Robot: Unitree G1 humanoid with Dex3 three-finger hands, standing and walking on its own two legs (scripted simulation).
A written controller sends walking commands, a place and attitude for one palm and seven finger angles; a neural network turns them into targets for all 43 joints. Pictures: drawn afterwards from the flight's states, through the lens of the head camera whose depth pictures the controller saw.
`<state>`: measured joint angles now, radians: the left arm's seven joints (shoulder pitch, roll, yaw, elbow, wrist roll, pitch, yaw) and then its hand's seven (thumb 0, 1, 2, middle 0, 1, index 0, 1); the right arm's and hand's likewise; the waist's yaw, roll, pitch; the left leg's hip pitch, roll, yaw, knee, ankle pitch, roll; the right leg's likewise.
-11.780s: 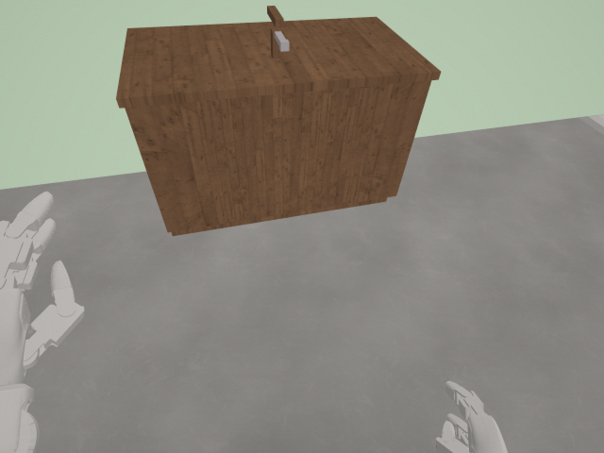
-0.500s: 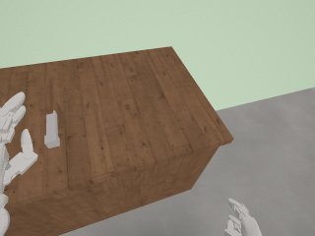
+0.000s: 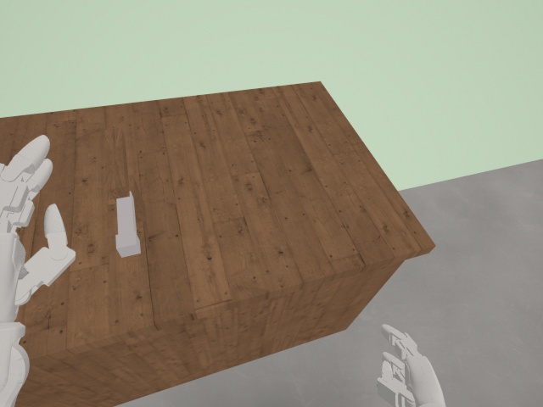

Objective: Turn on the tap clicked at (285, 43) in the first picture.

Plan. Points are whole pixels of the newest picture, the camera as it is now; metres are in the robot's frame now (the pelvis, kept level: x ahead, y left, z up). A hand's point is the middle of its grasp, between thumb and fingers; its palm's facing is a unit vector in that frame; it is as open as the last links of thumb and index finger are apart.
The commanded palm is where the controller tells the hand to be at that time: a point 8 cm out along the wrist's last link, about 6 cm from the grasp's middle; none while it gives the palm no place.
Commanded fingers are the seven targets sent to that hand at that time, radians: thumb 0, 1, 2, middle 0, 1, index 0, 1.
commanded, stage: come to a stop and stand still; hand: left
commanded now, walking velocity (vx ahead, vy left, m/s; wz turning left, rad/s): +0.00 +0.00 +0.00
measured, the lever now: (128, 244) +0.32 +0.26 +0.02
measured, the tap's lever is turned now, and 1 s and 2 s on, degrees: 0 0 0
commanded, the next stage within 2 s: look again from close up in 0.06 s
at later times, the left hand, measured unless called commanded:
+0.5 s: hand (84, 276) +0.20 +0.22 +0.17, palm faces +0.37 -0.85 -0.38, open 7.4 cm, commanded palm +0.15 +0.25 +0.18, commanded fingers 0.00 0.90 0.90 -0.20 -0.30 -0.20 -0.30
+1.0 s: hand (105, 270) +0.21 +0.20 +0.16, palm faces +0.34 -0.86 -0.38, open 7.4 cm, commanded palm +0.15 +0.24 +0.18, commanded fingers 0.00 0.90 0.90 -0.20 -0.30 -0.20 -0.30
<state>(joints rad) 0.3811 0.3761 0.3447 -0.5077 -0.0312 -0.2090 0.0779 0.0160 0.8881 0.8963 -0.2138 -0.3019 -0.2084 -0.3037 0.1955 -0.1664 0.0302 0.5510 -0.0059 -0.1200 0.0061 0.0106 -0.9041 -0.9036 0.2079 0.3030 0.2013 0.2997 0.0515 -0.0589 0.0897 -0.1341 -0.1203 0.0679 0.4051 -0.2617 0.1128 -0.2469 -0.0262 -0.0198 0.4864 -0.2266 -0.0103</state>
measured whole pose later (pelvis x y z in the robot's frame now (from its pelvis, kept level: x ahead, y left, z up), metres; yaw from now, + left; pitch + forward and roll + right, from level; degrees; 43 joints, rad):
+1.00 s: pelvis -0.01 -0.04 +0.01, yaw +0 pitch +0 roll -1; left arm 0.46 0.38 0.34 -0.47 -0.06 -0.21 0.09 0.01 0.89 0.90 -0.21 -0.30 -0.21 -0.30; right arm 0.21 -0.21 0.01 0.58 0.01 -0.12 -0.03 0.01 -0.91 -0.90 0.21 0.30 0.20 0.30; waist 0.01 -0.02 0.04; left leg -0.17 -0.05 0.04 0.42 -0.25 0.07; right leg -0.21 0.04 -0.05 0.36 -0.15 -0.04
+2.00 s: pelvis -0.01 -0.03 +0.00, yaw +0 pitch +0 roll -1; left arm 0.39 0.37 0.35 -0.39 -0.05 -0.22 0.05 0.01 0.89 0.90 -0.21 -0.30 -0.21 -0.30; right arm 0.19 -0.19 0.04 0.55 0.02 -0.12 -0.01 0.01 -0.91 -0.90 0.21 0.30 0.20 0.30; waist 0.04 -0.03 0.04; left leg -0.17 -0.06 0.06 0.43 -0.26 0.08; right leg -0.24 0.03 -0.03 0.40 -0.16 -0.02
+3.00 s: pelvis +0.00 -0.11 -0.02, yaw +4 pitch +3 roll +2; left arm 0.42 0.36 0.42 -0.39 -0.21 0.00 0.11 0.01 0.89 0.90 -0.22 -0.30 -0.21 -0.30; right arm 0.16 -0.25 -0.01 0.68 0.05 -0.10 -0.05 0.01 -0.91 -0.90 0.21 0.30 0.20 0.30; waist 0.05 0.02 -0.07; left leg -0.39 -0.01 -0.03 0.73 -0.38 -0.02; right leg -0.41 0.09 -0.13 0.69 -0.36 -0.13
